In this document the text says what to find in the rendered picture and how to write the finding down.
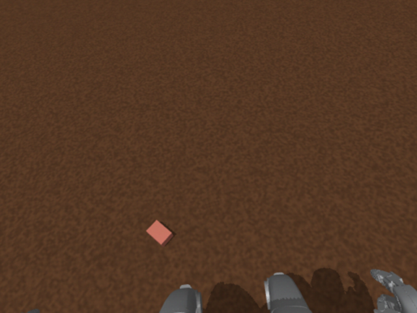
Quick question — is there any small box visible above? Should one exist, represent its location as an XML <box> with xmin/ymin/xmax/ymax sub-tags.
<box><xmin>146</xmin><ymin>220</ymin><xmax>173</xmax><ymax>247</ymax></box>

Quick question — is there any right robot hand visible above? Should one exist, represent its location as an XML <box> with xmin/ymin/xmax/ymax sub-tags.
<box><xmin>370</xmin><ymin>269</ymin><xmax>417</xmax><ymax>313</ymax></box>

